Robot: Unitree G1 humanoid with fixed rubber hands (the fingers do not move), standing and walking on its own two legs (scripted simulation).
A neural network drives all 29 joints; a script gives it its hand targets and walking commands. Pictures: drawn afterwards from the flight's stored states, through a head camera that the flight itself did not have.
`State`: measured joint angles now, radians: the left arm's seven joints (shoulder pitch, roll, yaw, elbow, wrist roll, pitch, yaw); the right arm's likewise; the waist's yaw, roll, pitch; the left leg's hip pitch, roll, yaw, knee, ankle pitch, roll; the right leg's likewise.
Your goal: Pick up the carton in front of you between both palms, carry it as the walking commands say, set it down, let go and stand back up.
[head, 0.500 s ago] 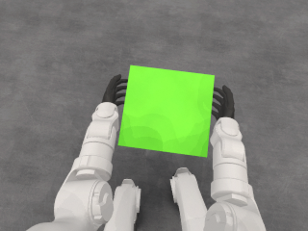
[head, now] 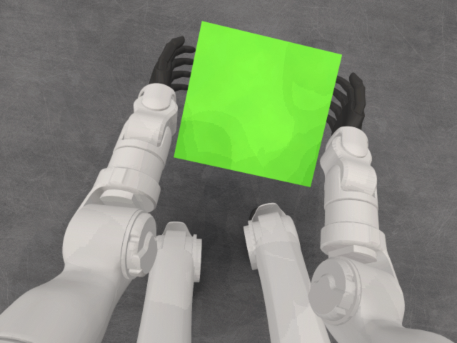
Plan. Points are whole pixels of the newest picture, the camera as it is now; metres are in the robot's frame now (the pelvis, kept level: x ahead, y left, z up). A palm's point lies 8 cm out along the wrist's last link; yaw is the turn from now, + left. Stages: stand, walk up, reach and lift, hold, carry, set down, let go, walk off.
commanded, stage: set down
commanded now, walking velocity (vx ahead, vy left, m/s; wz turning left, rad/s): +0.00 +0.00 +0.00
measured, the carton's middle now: (248, 117) +0.48 -0.10 -0.21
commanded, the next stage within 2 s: none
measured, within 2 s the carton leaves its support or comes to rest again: rests again in 0.92 s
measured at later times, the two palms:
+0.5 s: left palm (180, 95) +0.55 +0.03 -0.24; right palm (326, 130) +0.44 -0.25 -0.22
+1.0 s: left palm (179, 99) +0.54 +0.03 -0.26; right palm (321, 134) +0.43 -0.25 -0.25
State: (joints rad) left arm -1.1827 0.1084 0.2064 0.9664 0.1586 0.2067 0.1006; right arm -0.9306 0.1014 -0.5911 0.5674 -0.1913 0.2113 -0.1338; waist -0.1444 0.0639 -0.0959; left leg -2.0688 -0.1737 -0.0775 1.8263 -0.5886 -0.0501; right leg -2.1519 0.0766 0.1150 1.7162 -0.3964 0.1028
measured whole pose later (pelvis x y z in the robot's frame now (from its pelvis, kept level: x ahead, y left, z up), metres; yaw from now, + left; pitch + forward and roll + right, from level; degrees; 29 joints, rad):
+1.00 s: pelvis -0.01 +0.01 -0.08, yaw -1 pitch +45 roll -5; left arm -1.49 0.25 -0.01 1.24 0.06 0.16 0.09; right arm -1.18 -0.05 -0.64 0.87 -0.14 0.15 -0.05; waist -0.21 0.05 0.17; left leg -2.28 -0.18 -0.05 2.13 -0.62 -0.02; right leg -2.32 0.03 0.07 1.99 -0.45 0.13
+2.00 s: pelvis -0.02 -0.01 -0.08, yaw -3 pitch +41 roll -3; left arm -1.41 0.43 -0.10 1.00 -0.07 0.16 0.06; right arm -1.09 -0.15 -0.34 0.81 0.22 0.05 -0.16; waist -0.21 0.01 0.21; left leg -2.20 -0.05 -0.06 2.12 -0.62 -0.02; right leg -2.28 0.01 0.00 1.96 -0.40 0.04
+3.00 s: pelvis +0.04 -0.01 +0.17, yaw -1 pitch +43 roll +0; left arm -0.97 0.24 0.17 0.89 0.14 0.17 0.00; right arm -0.62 -0.05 -0.37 0.56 -0.02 0.12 -0.02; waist -0.19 0.04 -0.14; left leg -1.49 -0.06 -0.06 1.15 -0.41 -0.02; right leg -1.55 0.00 0.03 1.06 -0.26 0.02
